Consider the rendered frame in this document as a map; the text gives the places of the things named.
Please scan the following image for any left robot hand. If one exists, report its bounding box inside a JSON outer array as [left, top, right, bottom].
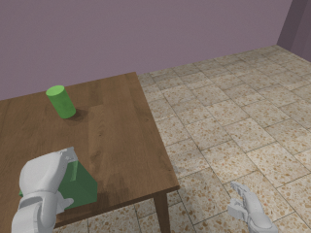
[[19, 147, 78, 214]]

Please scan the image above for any robot left forearm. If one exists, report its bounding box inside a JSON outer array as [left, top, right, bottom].
[[11, 191, 58, 233]]

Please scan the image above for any robot right forearm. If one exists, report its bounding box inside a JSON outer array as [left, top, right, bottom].
[[247, 212, 278, 233]]

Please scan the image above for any table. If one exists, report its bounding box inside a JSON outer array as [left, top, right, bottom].
[[0, 72, 180, 233]]

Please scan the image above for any sponge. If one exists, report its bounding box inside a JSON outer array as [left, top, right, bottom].
[[18, 160, 98, 210]]

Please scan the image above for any right robot hand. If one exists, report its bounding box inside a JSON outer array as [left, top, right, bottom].
[[227, 181, 264, 224]]

